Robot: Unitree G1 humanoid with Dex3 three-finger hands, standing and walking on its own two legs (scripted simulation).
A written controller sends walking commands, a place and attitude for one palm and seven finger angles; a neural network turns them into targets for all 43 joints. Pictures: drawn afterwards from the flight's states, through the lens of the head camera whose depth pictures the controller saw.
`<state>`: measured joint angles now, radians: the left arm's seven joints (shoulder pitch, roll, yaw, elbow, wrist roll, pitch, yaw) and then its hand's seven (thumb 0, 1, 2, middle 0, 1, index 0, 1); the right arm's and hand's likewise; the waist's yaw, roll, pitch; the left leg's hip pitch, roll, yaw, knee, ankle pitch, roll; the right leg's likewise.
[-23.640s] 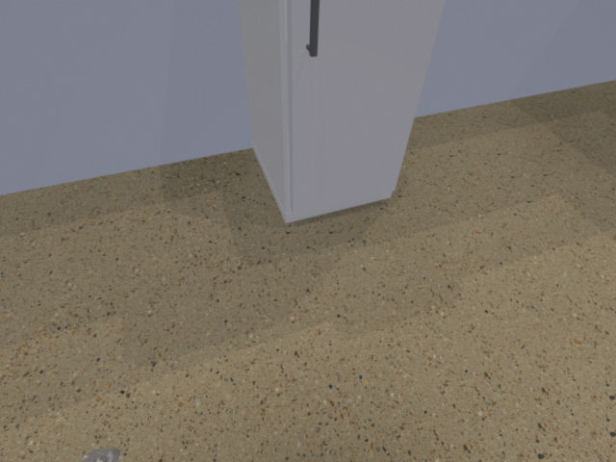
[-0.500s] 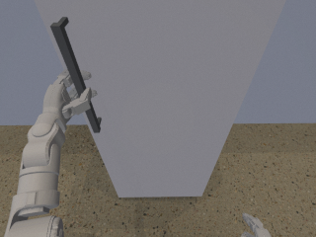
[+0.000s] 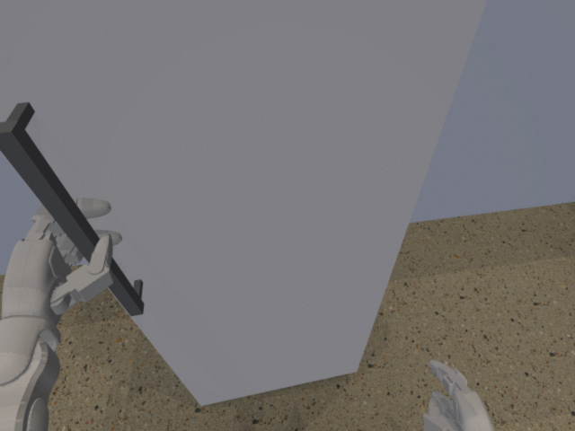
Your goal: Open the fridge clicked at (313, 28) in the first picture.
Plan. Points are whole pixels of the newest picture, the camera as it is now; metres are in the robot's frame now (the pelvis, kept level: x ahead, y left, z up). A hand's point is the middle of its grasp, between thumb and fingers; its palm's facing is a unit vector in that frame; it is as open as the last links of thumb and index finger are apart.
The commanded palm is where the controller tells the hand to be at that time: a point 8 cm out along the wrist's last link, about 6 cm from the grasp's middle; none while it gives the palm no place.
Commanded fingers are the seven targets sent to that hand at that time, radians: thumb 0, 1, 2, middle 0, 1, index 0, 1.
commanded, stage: walk backward, drawing the door open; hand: left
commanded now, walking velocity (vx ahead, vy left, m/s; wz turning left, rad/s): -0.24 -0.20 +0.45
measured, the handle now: (93, 233) +0.31 +0.26 +0.16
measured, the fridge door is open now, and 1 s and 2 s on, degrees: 3 29 67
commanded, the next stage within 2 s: none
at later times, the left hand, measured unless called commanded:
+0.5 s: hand (110, 286) +0.24 +0.21 +0.15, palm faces +0.52 -0.78 -0.34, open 6.4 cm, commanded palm +0.18 +0.25 +0.15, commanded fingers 0.00 0.90 0.90 -0.45 -1.40 -0.45 -1.40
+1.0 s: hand out of the picture +0.11 +0.11 +0.15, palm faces +0.73 -0.61 -0.31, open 6.4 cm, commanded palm +0.04 +0.12 +0.15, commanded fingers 0.00 0.90 0.90 -0.45 -1.40 -0.45 -1.40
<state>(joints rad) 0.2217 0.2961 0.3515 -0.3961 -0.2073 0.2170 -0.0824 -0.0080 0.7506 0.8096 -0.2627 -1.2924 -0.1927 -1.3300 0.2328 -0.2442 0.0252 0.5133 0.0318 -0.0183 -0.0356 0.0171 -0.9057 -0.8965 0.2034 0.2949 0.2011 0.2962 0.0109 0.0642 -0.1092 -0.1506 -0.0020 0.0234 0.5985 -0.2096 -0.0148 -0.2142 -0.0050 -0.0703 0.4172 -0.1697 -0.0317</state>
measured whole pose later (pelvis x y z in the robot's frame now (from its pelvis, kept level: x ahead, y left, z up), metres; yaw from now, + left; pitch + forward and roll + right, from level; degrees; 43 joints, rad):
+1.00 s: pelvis +0.00 -0.19 -0.03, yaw +35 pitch +1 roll -1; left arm 0.28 0.28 0.21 -0.49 -0.03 -0.06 0.10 -0.06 0.65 0.80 -0.46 -1.40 -0.26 -1.35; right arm 0.21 -0.15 -0.03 0.60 -0.01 -0.09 -0.06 0.02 -0.91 -0.90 0.20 0.29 0.20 0.30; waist -0.02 0.06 0.05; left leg -0.34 0.13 -0.14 0.50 -0.19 -0.12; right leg -0.31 -0.02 0.01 0.61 -0.37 0.07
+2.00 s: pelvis +0.18 -0.49 -0.02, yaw +77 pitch -1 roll -3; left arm 0.12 0.38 0.36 -0.35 -0.04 -0.09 0.10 -0.08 0.63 0.80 -0.46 -1.41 -0.31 -1.37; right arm 0.16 -0.16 -0.02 0.63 0.00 -0.13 -0.06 0.02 -0.91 -0.90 0.20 0.29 0.20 0.30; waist -0.01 0.02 0.15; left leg -0.30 0.11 -0.02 0.52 -0.20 -0.04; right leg -0.51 0.01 -0.04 1.00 -0.40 0.06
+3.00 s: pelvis +0.26 -0.62 -0.02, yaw +86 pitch -2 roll +1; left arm -0.74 0.52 0.40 0.95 0.01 -0.19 0.03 -0.06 0.69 0.81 -0.45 -1.40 -0.45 -1.43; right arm 0.28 -0.29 0.01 0.78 0.04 -0.08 -0.10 0.02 -0.90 -0.90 0.21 0.30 0.20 0.30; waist -0.07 0.03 0.08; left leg -0.42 0.03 0.03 0.87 -0.41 0.00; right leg -0.28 -0.02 -0.04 0.54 -0.22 -0.02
